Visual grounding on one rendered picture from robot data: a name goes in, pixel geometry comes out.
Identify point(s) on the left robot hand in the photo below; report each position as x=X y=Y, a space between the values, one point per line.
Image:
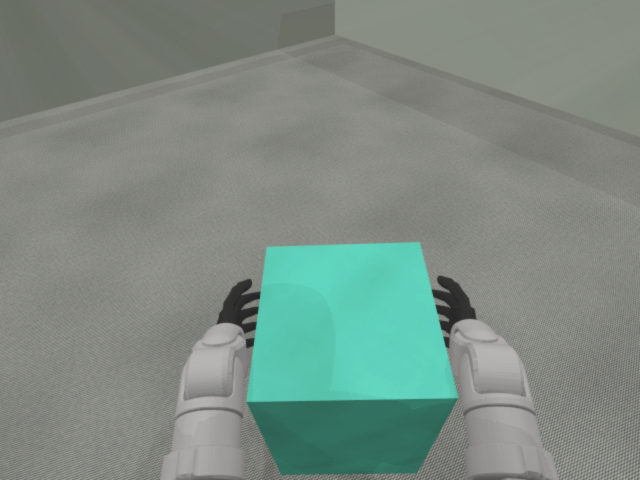
x=233 y=304

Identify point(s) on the carton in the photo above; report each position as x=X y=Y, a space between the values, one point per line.
x=350 y=372

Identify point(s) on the robot left forearm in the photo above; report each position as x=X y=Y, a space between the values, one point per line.
x=206 y=441

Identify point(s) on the robot right forearm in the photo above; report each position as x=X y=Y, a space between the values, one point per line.
x=504 y=441

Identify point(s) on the right robot hand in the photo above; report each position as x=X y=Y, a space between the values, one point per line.
x=458 y=301

